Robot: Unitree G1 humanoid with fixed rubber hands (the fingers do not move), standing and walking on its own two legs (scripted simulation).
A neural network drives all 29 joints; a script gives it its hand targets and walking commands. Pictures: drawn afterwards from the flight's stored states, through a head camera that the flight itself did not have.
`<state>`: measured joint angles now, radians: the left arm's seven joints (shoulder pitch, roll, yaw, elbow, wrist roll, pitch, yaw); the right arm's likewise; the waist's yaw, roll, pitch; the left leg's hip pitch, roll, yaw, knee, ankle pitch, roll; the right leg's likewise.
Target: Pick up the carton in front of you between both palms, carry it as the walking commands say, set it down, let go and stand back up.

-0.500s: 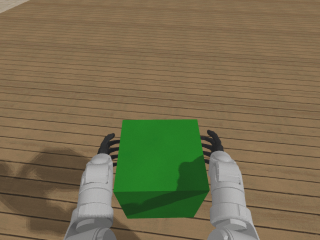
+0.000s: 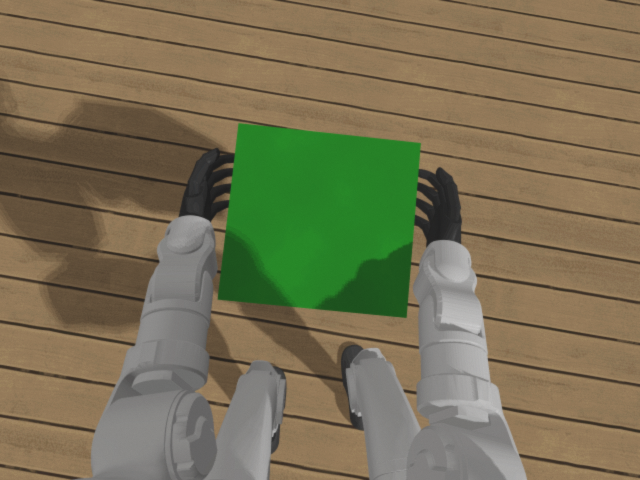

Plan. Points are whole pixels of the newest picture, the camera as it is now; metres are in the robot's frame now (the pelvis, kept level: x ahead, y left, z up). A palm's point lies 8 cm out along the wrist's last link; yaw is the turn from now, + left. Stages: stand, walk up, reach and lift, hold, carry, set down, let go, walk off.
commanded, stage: set down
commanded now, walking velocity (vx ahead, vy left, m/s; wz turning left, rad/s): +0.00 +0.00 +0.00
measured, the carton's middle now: (318, 230) +0.42 -0.02 -0.16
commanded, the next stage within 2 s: none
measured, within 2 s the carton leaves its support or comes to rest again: rests again in 1.80 s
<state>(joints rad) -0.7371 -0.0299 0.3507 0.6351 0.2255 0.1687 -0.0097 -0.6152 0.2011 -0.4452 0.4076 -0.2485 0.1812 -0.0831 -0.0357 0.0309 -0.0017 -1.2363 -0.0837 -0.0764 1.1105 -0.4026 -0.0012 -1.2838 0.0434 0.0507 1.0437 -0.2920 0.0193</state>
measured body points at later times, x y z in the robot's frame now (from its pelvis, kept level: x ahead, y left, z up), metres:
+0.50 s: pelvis -0.01 +0.01 -0.12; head +0.26 +0.01 +0.24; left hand +0.49 +0.12 -0.23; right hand +0.43 -0.18 -0.22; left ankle +0.05 +0.11 -0.64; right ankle +0.09 -0.12 -0.64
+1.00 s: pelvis -0.04 +0.01 -0.24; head +0.30 +0.01 +0.06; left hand +0.53 +0.10 -0.38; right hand +0.44 -0.19 -0.38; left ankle +0.05 +0.11 -0.64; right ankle +0.09 -0.12 -0.64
